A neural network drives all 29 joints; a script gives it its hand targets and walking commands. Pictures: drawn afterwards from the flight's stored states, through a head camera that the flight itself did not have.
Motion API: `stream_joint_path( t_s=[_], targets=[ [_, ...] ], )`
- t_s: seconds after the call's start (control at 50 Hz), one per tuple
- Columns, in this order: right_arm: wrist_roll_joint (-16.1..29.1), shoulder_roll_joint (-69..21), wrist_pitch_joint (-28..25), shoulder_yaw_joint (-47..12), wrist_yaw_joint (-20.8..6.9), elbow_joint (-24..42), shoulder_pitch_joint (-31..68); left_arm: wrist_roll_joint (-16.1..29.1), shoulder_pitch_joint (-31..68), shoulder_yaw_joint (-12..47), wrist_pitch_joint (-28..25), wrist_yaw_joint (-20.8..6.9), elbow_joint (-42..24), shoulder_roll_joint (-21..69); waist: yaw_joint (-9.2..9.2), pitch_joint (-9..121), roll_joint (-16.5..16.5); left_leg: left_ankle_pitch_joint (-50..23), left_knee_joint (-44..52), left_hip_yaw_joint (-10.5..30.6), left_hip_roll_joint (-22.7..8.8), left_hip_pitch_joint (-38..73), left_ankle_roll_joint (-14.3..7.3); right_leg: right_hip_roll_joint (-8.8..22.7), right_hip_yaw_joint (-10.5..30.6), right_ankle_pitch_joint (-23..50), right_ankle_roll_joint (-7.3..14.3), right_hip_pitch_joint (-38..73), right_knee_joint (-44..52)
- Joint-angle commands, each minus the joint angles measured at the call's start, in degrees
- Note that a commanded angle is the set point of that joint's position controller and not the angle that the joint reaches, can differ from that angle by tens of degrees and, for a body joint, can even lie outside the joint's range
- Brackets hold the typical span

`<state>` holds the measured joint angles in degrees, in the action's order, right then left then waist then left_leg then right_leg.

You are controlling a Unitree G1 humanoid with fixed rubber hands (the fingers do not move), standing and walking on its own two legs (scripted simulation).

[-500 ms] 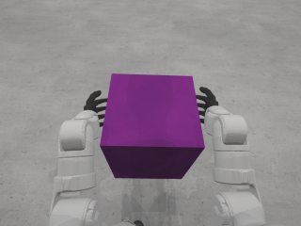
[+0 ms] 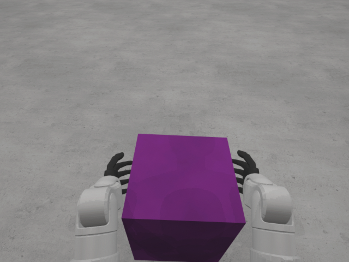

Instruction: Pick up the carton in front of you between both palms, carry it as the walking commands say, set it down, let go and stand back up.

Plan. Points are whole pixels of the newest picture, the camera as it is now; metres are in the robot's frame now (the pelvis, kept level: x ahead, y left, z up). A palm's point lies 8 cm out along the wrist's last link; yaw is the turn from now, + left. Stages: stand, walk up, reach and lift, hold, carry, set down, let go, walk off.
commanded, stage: carry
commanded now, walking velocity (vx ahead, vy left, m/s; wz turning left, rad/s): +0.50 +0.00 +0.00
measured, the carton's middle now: (179, 200) +0.26 +0.00 -0.01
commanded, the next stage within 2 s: none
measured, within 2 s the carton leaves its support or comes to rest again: neither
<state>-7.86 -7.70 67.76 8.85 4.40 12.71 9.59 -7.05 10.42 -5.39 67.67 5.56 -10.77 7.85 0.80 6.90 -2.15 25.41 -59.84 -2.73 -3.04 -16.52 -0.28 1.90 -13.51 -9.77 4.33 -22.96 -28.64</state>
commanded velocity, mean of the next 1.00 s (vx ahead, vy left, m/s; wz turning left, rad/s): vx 0.23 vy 0.00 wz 0.00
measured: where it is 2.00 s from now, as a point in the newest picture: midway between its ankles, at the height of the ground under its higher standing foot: (175, 217)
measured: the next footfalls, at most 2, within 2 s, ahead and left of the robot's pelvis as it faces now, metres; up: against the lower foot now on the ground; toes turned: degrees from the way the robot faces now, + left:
left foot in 0.40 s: +0.49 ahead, +0.12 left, +0.00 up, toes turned +5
right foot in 0.82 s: +0.64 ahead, -0.10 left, +0.00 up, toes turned +11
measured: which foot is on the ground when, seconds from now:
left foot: up 0.00-0.38, down 0.40-1.00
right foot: down 0.00-0.44, up 0.46-0.80, down 0.82-1.00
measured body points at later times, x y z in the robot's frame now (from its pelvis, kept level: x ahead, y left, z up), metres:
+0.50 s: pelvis +0.32 +0.03 +0.00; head +0.31 +0.05 +0.45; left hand +0.60 +0.17 +0.07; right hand +0.59 -0.13 +0.08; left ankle +0.41 +0.11 -0.73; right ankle +0.13 -0.08 -0.64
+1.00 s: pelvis +0.55 +0.00 +0.00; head +0.54 -0.02 +0.45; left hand +0.83 +0.14 +0.08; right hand +0.83 -0.16 +0.07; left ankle +0.46 +0.12 -0.73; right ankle +0.60 -0.09 -0.73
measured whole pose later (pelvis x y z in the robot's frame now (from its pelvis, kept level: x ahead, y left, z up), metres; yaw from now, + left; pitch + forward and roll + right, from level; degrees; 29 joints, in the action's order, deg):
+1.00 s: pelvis +0.55 +0.00 +0.00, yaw +0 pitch +3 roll -1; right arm -7.9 -7.7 69.1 7.4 4.3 16.7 9.7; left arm -7.1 9.4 -5.4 68.5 4.7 -15.3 7.7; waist -0.1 5.1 -3.2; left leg 21.0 -27.3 -6.6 -4.8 -7.9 2.3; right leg 1.5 -12.8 -8.9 3.5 -21.1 -26.7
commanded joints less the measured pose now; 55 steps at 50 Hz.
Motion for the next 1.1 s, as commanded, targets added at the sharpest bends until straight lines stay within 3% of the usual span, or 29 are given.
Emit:
stream_joint_path(
  t_s=[0.0, 0.06, 0.14, 0.3, 0.34, 0.36, 0.38, 0.4, 0.42, 0.44, 0.46, 0.48, 0.5, 0.52, 0.56, 0.66, 0.74, 0.78, 0.8, 0.82, 0.84, 0.86, 0.88, 0.9, 0.96, 1.0, 1.02, 1.08],
  targets=[
    [25.64, -56.87, -0.24, -44.52, -15.32, 5.57, 29.35, 24.27, 26.60, 39.81, -0.96, -16.18, -6.62, 57.69, -0.35, 14.81, 5.19, -6.06, -6.88, 3.33, -4.91, -21.51, -1.11, 18.62, 26.44, 2.60, 4.37, 26.98, 16.08],
    [24.83, -57.38, -1.06, -44.84, -14.98, 4.43, 24.41, 24.28, 23.54, 40.30, -1.55, -16.30, -7.41, 57.09, -0.30, 13.51, 8.12, -10.84, 2.60, 0.12, -4.75, -18.36, 0.35, 15.89, 17.74, -0.87, 2.94, 22.88, 19.67],
    [23.65, -55.94, -1.46, -44.77, -14.56, 3.81, 20.78, 24.09, 21.19, 40.55, -1.63, -16.75, -7.91, 54.73, -0.28, 8.75, 7.98, -16.63, 15.13, -3.52, -4.20, -21.19, 2.26, 13.90, 12.24, 3.36, 3.41, 24.19, 21.76],
    [24.01, -49.30, 1.30, -44.09, -13.52, 8.87, 22.31, 23.45, 21.32, 39.52, 1.01, -15.59, -11.91, 47.82, 0.03, 1.29, 10.51, -23.33, 29.20, -7.96, -1.58, -17.56, 0.07, 12.21, 6.41, 17.63, 1.52, 26.98, 18.04],
    [23.92, -47.46, 2.29, -43.24, -13.40, 8.66, 23.19, 23.42, 22.31, 39.26, 1.98, -15.27, -11.89, 46.09, -0.21, 2.34, 11.24, -21.47, 31.32, -10.01, 0.18, -11.26, -1.16, 11.90, 4.68, 26.73, 0.44, 27.45, 12.57],
    [23.83, -46.95, 2.67, -42.67, -13.36, 8.07, 23.01, 23.57, 23.15, 39.30, 2.43, -15.13, -11.98, 45.37, -1.08, 4.98, 10.50, -20.59, 33.74, -12.77, 2.71, -2.95, -1.40, 10.39, 1.89, 31.67, -0.84, 25.78, 5.22],
    [23.74, -46.43, 2.96, -42.00, -13.38, 7.23, 22.57, 23.63, 23.61, 39.44, 2.87, -14.98, -12.19, 44.62, -1.90, 9.15, 7.92, -17.76, 33.70, -13.46, 3.79, 9.51, -1.69, 8.21, -0.21, 31.27, -2.53, 20.13, -4.90],
    [23.47, -45.65, 3.15, -41.42, -13.49, 6.91, 22.66, 23.61, 24.79, 39.51, 3.32, -14.86, -12.46, 43.93, -2.94, 13.44, 1.32, -9.54, 36.65, 2.39, -6.88, 22.79, -4.31, 5.89, 0.97, 17.61, -5.01, 8.09, -18.89],
    [23.34, -46.19, 2.82, -40.88, -13.68, 5.20, 23.18, 24.07, 26.65, 40.27, 3.84, -14.80, -14.06, 45.33, -2.73, 18.65, -15.68, -5.69, 43.92, 29.38, -21.12, 34.70, -12.31, -1.95, 3.00, -5.51, -7.40, -8.69, -37.54],
    [24.11, -48.26, 2.74, -41.27, -13.78, 5.28, 22.76, 24.30, 27.48, 40.21, 3.87, -14.96, -12.83, 46.29, -2.27, 17.63, -14.68, -15.27, 47.26, 32.40, -21.59, 32.79, -13.12, -1.53, 10.44, -16.54, -5.56, -14.48, -45.71],
    [24.56, -49.99, 2.51, -41.65, -13.93, 6.47, 24.05, 24.60, 27.77, 40.58, 3.47, -15.15, -12.17, 48.47, -2.36, 16.80, -10.44, -22.11, 45.25, 25.10, -20.10, 30.17, -12.18, 1.30, 13.22, -15.52, -3.99, -15.91, -49.15],
    [24.91, -51.98, 2.22, -41.94, -14.13, 6.74, 24.92, 24.60, 27.82, 40.69, 2.92, -15.30, -12.21, 50.26, -2.30, 16.35, -3.91, -29.36, 43.76, 19.17, -19.14, 26.31, -10.78, 3.52, 13.63, -12.59, -3.27, -15.38, -47.64],
    [25.28, -53.61, 1.84, -42.50, -14.35, 7.45, 25.79, 24.31, 27.50, 40.79, 2.39, -15.31, -11.93, 51.48, -1.79, 14.70, -0.41, -34.04, 44.24, 13.63, -17.93, 21.33, -8.94, 5.12, 13.70, -9.78, -3.06, -13.23, -43.16],
    [25.47, -54.49, 1.44, -42.96, -14.59, 7.80, 25.94, 23.80, 26.75, 40.87, 1.88, -15.19, -11.85, 52.18, -1.37, 14.73, -1.12, -34.43, 45.21, 8.99, -16.66, 18.49, -7.12, 5.74, 13.23, -7.64, -3.36, -10.70, -38.66],
    [25.79, -54.63, 1.07, -42.98, -14.99, 8.22, 24.95, 23.01, 24.94, 41.08, 1.13, -14.82, -11.25, 54.06, -1.25, 14.25, -4.11, -38.17, 46.04, 2.91, -14.77, 15.66, -6.07, 4.40, 10.42, -6.75, -4.29, -7.41, -30.94],
    [25.67, -51.95, 1.23, -42.36, -15.57, 9.96, 22.66, 22.15, 23.12, 41.46, 0.81, -13.57, -13.34, 52.85, -1.29, 12.01, -7.65, -49.02, 44.05, -5.62, -11.43, 16.21, -6.00, 1.51, 5.22, -1.02, -5.63, -5.18, -10.96],
    [23.53, -49.86, 2.09, -41.18, -15.07, 8.13, 19.96, 22.90, 22.97, 41.33, 2.22, -14.10, -13.24, 50.50, -1.88, 10.86, -7.88, -47.98, 40.47, -7.68, -10.24, 16.00, -4.21, 0.28, 2.74, 8.73, -5.61, 0.43, -1.99],
    [22.69, -49.46, 2.45, -41.22, -14.91, 6.79, 20.34, 23.09, 22.51, 40.93, 2.76, -14.79, -11.92, 49.86, -1.15, 9.33, -4.76, -41.18, 34.80, -9.13, -8.37, 13.36, -1.88, 0.16, 1.15, 17.68, -5.80, 7.41, 8.11],
    [22.25, -49.12, 2.56, -41.28, -14.86, 6.03, 20.67, 23.09, 22.49, 40.63, 3.04, -15.18, -11.13, 49.32, -1.03, 8.88, -3.28, -35.77, 32.37, -8.81, -7.41, 10.03, -0.20, 1.88, 2.32, 21.78, -5.75, 12.92, 10.36],
    [21.81, -48.60, 2.62, -41.08, -14.77, 4.76, 20.38, 23.20, 22.83, 40.12, 3.38, -15.53, -10.44, 48.38, -1.24, 10.15, 0.08, -25.43, 29.02, -8.30, -6.62, 4.63, 1.55, 8.30, 7.97, 35.91, -5.33, 20.41, 7.91],
    [22.16, -49.06, 3.14, -41.80, -14.60, 4.82, 21.24, 22.73, 23.31, 39.29, 3.32, -15.82, -8.50, 48.56, -1.45, 13.15, 7.86, -8.54, 25.36, -5.36, -3.97, -0.57, 2.90, 15.88, 15.23, 55.50, -0.57, 28.50, 2.24],
    [22.82, -49.04, 3.48, -42.53, -14.57, 5.50, 21.77, 22.49, 20.62, 38.36, 2.77, -16.01, -5.93, 49.44, -0.68, 16.77, 12.93, -0.44, 24.65, -3.34, -2.81, -2.29, 3.36, 18.49, 19.26, 53.05, 3.67, 30.74, 2.85],
    [23.46, -50.13, 3.23, -43.10, -14.66, 6.26, 23.63, 22.49, 20.34, 38.35, 2.17, -16.17, -5.53, 51.19, -0.74, 16.45, 13.52, 2.07, 24.39, -3.02, -2.44, -2.21, 3.39, 18.29, 20.03, 48.49, 4.56, 28.61, 5.46],
    [24.21, -51.67, 2.83, -43.85, -14.78, 6.67, 25.35, 22.60, 21.20, 38.19, 1.65, -16.21, -5.60, 53.00, -0.92, 17.08, 13.03, 4.10, 27.83, -2.35, -2.16, -1.15, 3.00, 17.04, 19.40, 43.18, 3.94, 27.84, 6.68],
    [25.35, -54.65, 1.17, -45.62, -14.89, 8.27, 27.05, 22.97, 22.54, 39.02, 0.05, -16.20, -7.77, 55.26, -0.89, 17.89, 9.36, -10.01, 38.52, -2.34, -3.41, 6.56, 2.65, 11.18, 12.06, 30.67, -0.52, 23.25, 4.29],
    [24.91, -54.76, 0.34, -45.82, -14.81, 8.22, 26.55, 23.13, 23.41, 39.97, -0.64, -16.11, -8.71, 55.28, -0.74, 17.96, 4.79, -22.64, 33.98, -1.80, -5.51, 7.21, 2.58, 9.15, 9.33, 34.03, -1.17, 22.38, 0.50],
    [24.57, -54.25, 0.08, -45.80, -14.82, 7.68, 25.19, 22.70, 22.41, 40.06, -0.97, -15.97, -8.37, 54.69, -0.78, 18.17, 4.26, -26.13, 32.79, -2.32, -5.57, 7.81, 2.63, 8.90, 8.97, 36.61, -0.97, 21.89, -0.81],
    [22.65, -52.38, -1.33, -45.07, -14.93, 4.34, 20.79, 20.97, 19.64, 40.15, -2.12, -15.77, -6.48, 52.54, -0.92, 18.49, 3.13, -30.86, 30.92, -2.78, -4.84, 6.71, 2.71, 9.06, 8.67, 43.58, -0.30, 22.51, -3.55]
  ],
)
